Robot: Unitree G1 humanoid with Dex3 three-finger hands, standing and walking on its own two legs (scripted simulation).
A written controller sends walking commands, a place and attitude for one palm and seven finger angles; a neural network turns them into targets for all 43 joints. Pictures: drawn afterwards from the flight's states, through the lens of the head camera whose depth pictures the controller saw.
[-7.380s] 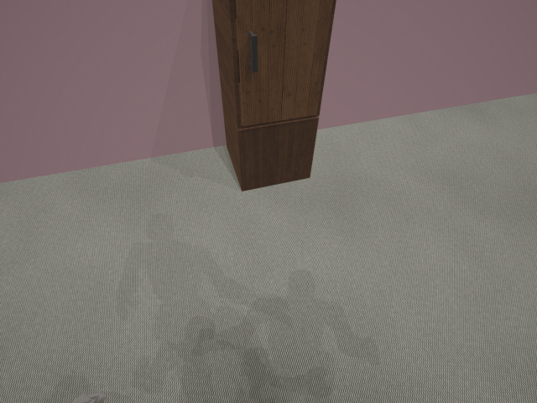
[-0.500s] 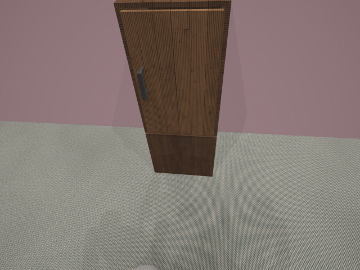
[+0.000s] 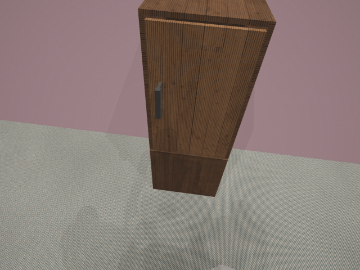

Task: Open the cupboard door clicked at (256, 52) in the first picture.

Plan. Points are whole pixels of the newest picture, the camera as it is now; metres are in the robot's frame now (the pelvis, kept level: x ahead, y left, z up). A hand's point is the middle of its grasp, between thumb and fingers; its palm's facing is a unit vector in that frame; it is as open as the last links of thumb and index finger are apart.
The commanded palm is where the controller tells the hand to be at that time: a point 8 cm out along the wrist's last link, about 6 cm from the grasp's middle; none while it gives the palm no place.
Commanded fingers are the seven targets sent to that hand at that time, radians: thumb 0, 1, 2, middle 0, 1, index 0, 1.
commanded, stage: take the last steps up to it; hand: left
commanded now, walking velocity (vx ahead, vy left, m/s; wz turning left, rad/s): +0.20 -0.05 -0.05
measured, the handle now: (159, 100) +0.67 +0.13 -0.02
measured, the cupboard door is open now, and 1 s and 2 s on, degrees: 0 0 0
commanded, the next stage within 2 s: come to a stop and stand still in 0.12 s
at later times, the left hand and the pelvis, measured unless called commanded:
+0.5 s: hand (131, 245) +0.22 +0.14 -0.17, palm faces +0.03 -0.97 -0.25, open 7.2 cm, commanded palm none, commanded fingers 0.00 0.90 0.90 -0.20 -0.30 -0.20 -0.30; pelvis +0.12 -0.04 -0.01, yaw +0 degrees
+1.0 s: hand out of the picture +0.09 +0.19 -0.18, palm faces +0.01 -0.98 -0.19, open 7.4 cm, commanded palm none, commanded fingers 0.00 0.90 0.90 -0.20 -0.30 -0.20 -0.30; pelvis +0.11 +0.00 +0.00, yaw -2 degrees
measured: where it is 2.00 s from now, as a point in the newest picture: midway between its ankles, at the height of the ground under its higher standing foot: outside the picture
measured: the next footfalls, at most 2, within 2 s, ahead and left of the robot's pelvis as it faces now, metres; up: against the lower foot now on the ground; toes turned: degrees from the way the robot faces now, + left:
right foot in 0.26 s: +0.23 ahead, -0.14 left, +0.00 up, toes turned -8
left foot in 0.68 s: +0.16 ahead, +0.11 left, +0.00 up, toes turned +3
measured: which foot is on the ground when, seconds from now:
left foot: down 0.00-0.26, up 0.28-0.66, down 0.68-1.00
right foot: up 0.00-0.24, down 0.26-0.68, up 0.70-1.00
